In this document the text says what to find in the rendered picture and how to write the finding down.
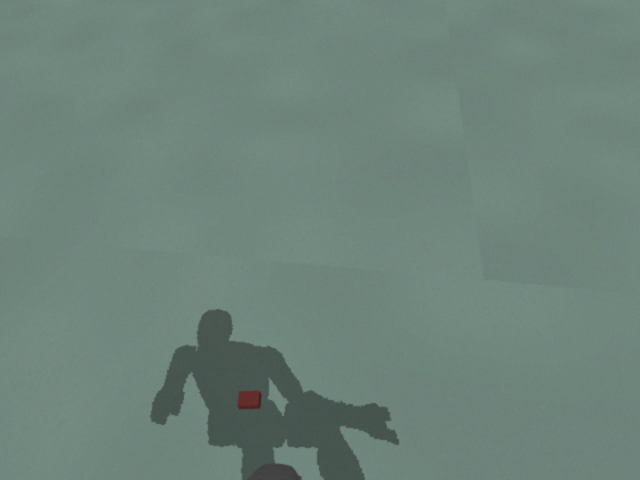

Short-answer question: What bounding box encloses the small box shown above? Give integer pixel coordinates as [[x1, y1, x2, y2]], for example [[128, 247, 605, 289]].
[[237, 391, 261, 409]]

